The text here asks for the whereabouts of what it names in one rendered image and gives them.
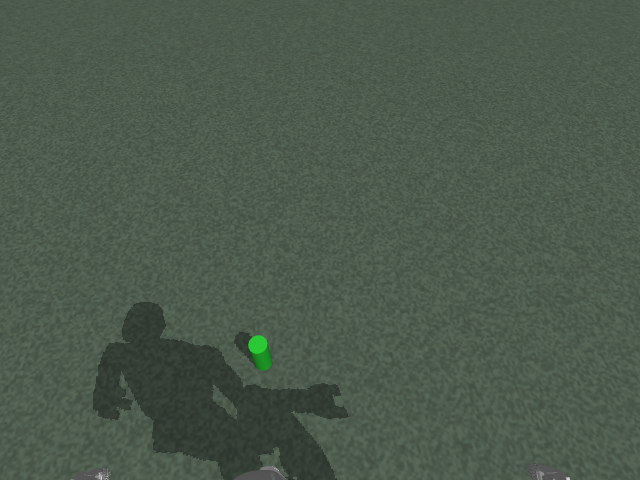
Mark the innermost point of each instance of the right robot hand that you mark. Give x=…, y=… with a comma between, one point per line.
x=540, y=472

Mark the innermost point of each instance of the can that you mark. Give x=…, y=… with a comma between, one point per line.
x=260, y=352

